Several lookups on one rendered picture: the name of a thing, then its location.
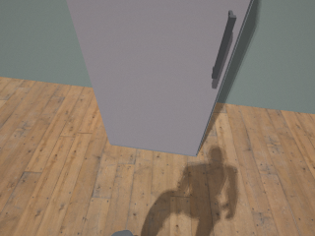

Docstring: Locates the fridge door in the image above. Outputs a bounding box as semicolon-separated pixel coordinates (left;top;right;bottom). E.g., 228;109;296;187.
66;0;251;156

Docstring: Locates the handle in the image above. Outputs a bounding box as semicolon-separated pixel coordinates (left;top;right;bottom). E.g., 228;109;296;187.
212;10;237;79

